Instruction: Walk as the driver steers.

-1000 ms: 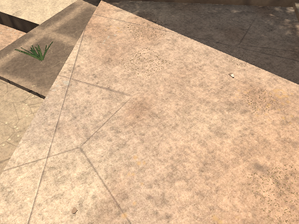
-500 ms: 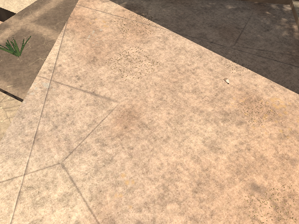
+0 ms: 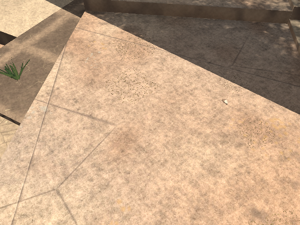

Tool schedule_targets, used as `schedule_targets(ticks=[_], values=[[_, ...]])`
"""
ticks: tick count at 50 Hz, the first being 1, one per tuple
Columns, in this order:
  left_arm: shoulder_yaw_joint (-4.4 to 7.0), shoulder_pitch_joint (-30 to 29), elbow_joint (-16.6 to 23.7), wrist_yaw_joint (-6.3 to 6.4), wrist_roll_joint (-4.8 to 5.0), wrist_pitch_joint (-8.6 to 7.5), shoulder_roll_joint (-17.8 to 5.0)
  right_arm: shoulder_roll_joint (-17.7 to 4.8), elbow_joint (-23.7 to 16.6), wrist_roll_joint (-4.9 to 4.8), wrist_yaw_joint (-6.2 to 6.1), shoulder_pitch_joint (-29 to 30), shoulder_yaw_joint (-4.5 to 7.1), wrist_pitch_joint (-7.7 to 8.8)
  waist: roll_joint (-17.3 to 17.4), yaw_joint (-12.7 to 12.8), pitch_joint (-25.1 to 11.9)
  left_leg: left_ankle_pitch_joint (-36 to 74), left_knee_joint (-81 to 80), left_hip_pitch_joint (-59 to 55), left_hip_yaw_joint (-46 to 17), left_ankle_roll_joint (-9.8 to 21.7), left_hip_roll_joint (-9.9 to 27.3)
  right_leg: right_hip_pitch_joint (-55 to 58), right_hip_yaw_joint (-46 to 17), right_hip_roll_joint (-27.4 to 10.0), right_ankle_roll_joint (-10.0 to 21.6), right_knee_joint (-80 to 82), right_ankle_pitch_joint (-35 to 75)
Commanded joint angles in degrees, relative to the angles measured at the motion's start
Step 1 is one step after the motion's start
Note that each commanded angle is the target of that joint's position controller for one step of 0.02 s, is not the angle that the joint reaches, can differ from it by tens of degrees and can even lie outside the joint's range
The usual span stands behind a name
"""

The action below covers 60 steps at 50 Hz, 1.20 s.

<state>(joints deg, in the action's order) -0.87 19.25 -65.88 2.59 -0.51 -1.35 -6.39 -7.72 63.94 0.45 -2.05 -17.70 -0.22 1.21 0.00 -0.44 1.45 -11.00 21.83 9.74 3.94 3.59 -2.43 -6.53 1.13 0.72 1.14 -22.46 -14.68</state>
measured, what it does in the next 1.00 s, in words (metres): walks ahead: left foot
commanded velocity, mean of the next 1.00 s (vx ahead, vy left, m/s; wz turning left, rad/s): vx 0.16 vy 0.00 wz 0.00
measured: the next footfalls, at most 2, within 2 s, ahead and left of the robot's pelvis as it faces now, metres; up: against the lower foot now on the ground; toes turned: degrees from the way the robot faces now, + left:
left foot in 0.84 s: +0.17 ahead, +0.12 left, +0.00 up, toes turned +4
right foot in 1.32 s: +0.50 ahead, -0.02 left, +0.00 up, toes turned -4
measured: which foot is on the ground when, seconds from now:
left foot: down 0.00-0.60, up 0.62-0.82, down 0.84-1.00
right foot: down 0.00-0.84, up 0.86-1.00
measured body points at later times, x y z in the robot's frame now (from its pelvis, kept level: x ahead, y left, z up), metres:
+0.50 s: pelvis +0.02 -0.01 +0.00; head +0.02 -0.01 +0.45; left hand -0.02 +0.19 -0.16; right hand -0.01 -0.22 -0.16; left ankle +0.01 +0.08 -0.74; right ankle -0.03 -0.11 -0.74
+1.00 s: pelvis +0.16 +0.05 +0.00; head +0.17 +0.07 +0.45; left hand +0.17 +0.29 -0.16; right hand +0.13 -0.18 -0.15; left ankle +0.13 +0.12 -0.74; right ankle +0.10 -0.07 -0.66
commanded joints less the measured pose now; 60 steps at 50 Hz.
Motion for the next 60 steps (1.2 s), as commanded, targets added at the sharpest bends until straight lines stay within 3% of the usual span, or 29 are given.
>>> schedule_targets(ticks=[1,24,25,28,30,31,32,34,36,38,40,41,42,43,44,45,46,47,48,50,55,57,60], values=[[0.55,4.6,0.2,0.19,-0.01,-0.18,-4.2,-3.5,0.0,-0.04,-0.28,-4.3,0.46,0.19,-0.5,-0.1,2.5,8.4,-2.9,-1.9,-7.5,0.4,7.6,-3.7,-6.0,-6.6,1.8,4.1,9.9],[0.43,5.1,-0.5,0.40,-0.01,0.12,-3.7,-2.6,2.3,-0.02,-0.72,-5.2,0.34,-0.26,-0.4,0.1,3.7,9.1,-2.5,-1.8,-7.6,-0.1,7.9,-2.1,-5.6,-6.3,2.3,4.5,11.3],[0.37,5.7,-0.7,0.36,-0.10,0.13,-3.4,-2.3,2.5,0.04,-0.68,-5.6,0.26,-0.30,-0.3,0.1,2.6,5.0,-2.8,-2.2,-7.3,0.0,7.4,-1.7,-5.5,-5.9,2.5,5.2,6.9],[1.65,7.0,-0.4,0.06,-0.42,0.62,-5.8,-3.7,1.7,0.33,-0.21,-5.2,1.23,-0.76,-2.2,0.7,5.5,-16.3,2.0,3.1,-5.2,1.7,3.6,-4.7,-7.2,-4.5,5.4,4.9,-16.7],[2.46,10.4,-0.3,-0.25,-0.26,0.72,-7.1,-2.5,-0.3,0.80,0.56,-2.7,1.20,-0.50,-5.2,2.6,10.8,-22.5,8.5,13.4,-3.6,2.0,1.7,-4.7,-15.2,-9.1,9.0,9.2,-30.3],[3.04,12.9,-0.8,-0.27,-0.21,0.60,-8.4,-1.1,-1.7,1.25,0.98,-0.7,0.92,-0.03,-8.1,3.7,12.3,-19.2,14.5,17.8,-0.5,1.6,0.7,-2.9,-21.4,-13.6,11.4,13.0,-34.0],[3.52,13.5,-0.9,-0.28,-0.39,0.38,-9.1,-1.0,-3.2,1.88,1.33,1.5,0.89,0.54,-8.7,4.2,13.9,-15.2,18.7,20.9,0.7,1.5,2.2,-2.4,-25.8,-17.5,13.6,15.1,-33.3],[3.99,13.4,-0.4,-0.54,-1.22,-0.48,-9.6,-3.2,-5.8,1.65,1.98,4.5,1.69,1.72,-6.6,4.2,13.6,-15.7,24.9,26.3,-1.5,1.6,4.6,0.5,-28.1,-20.1,15.4,16.1,-26.0],[4.22,11.9,0.3,-0.70,-1.23,-1.44,-9.6,-4.3,-7.4,1.11,2.68,5.2,2.37,2.70,-4.8,3.0,11.5,-14.8,24.2,27.2,-2.6,1.2,6.1,3.8,-23.7,-18.9,14.1,15.0,-17.1],[4.33,9.6,1.2,-0.78,-0.89,-2.17,-9.7,-4.0,-8.3,0.45,3.23,4.9,2.77,3.21,-5.1,1.4,9.7,-11.4,18.7,20.1,-1.1,1.0,5.1,1.1,-17.6,-16.0,11.8,13.5,-9.7],[4.50,6.1,2.2,-0.99,-0.18,-2.46,-10.3,-2.7,-6.7,0.05,3.47,-1.7,3.07,3.16,-4.8,-2.8,7.9,-4.7,10.6,3.7,2.7,0.9,1.9,-8.4,-10.7,-12.2,9.5,9.0,-6.0],[4.44,5.5,2.6,-1.20,-0.23,-2.71,-10.2,-3.4,-4.3,-0.05,3.22,-7.9,3.82,3.06,-2.9,-5.1,6.1,-4.4,8.1,-6.6,3.9,0.8,-0.8,-13.6,-7.9,-9.6,8.4,3.4,-1.6],[3.95,5.2,3.0,-1.55,-0.57,-3.31,-8.9,-5.9,-2.2,0.34,2.59,-15.3,4.95,3.35,1.9,-8.4,2.9,-6.8,4.9,-16.9,-1.3,1.4,2.4,-19.0,-3.3,-6.2,6.6,-8.2,2.7],[2.66,4.7,5.9,-2.18,-0.16,-3.72,-4.2,-12.5,-1.5,1.13,1.81,-23.1,6.42,3.59,17.7,-10.3,-1.1,-24.2,-8.5,-23.0,-27.8,6.1,19.1,-28.5,4.6,1.1,3.1,-29.5,-7.1],[3.64,3.9,7.2,-2.80,-1.34,-3.59,-7.1,-12.3,0.0,0.85,1.77,-24.1,6.22,2.58,16.9,-8.3,-0.2,-30.9,-15.9,-18.6,-44.5,10.3,24.4,-33.3,0.4,2.3,3.8,-42.3,-16.0],[3.73,1.2,8.1,-3.25,-1.88,-3.24,-7.0,-10.7,-2.6,1.00,1.66,-15.1,5.50,2.25,7.8,-3.8,5.6,-33.0,-14.8,-12.2,-38.9,9.8,24.0,-35.9,-1.8,-2.4,4.9,-47.3,-10.9],[3.48,-0.4,8.4,-3.76,-1.63,-3.48,-6.1,-9.4,-4.7,0.77,1.98,-9.3,5.05,2.65,2.3,-2.3,7.3,-25.7,-14.9,-7.2,-32.5,8.9,21.9,-34.7,-2.6,-4.3,5.1,-46.4,-4.9],[3.49,-0.1,8.2,-4.01,-1.16,-3.65,-5.2,-8.8,-5.6,0.71,2.06,-6.7,4.64,3.17,0.9,-0.4,7.1,-17.6,-15.4,-4.6,-26.5,7.7,19.4,-31.9,-2.7,-5.5,4.8,-44.0,-1.3],[3.71,0.8,8.0,-4.13,-1.50,-3.29,-5.4,-7.1,-5.4,0.56,1.94,-6.4,3.95,3.75,1.1,0.8,6.3,-10.9,-15.4,-3.8,-22.0,6.9,17.4,-29.8,-2.3,-6.1,4.2,-41.9,0.2],[4.06,1.0,8.0,-4.37,-1.58,-2.31,-5.9,-5.8,-4.1,0.46,1.57,-9.1,3.24,4.58,2.5,1.4,4.9,1.0,-14.9,-5.6,-15.9,6.3,15.2,-29.4,-0.5,-5.6,3.3,-40.2,2.4],[3.97,-12.1,12.9,-4.68,-1.28,-1.30,-5.6,-5.8,-2.5,0.46,1.37,-14.3,2.36,5.09,3.5,-0.2,6.4,19.6,-14.6,-8.5,-8.7,6.7,13.4,-35.4,3.1,-4.7,1.6,-30.7,8.0],[3.51,-17.7,15.1,-4.79,-0.91,-1.40,-4.9,-5.6,-2.4,0.44,1.34,-14.7,2.07,5.23,4.1,-1.0,7.2,23.5,-14.6,-7.6,-6.6,6.4,12.4,-33.0,4.6,-3.6,1.5,-22.8,11.0],[2.88,-19.9,15.7,-4.32,-0.54,-1.79,-4.2,-5.7,-1.7,0.40,0.90,-15.4,1.75,5.32,4.8,-1.4,7.2,40.0,-10.5,-7.0,-3.1,4.9,11.5,-24.7,7.5,-0.5,2.5,-13.4,13.8]])
Keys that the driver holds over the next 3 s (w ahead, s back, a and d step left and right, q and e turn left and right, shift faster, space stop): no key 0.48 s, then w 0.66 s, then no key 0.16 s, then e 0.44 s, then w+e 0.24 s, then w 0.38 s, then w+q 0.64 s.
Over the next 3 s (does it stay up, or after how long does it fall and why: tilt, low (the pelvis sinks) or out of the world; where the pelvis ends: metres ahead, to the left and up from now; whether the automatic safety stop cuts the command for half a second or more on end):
stays up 0.86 -0.13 -0.02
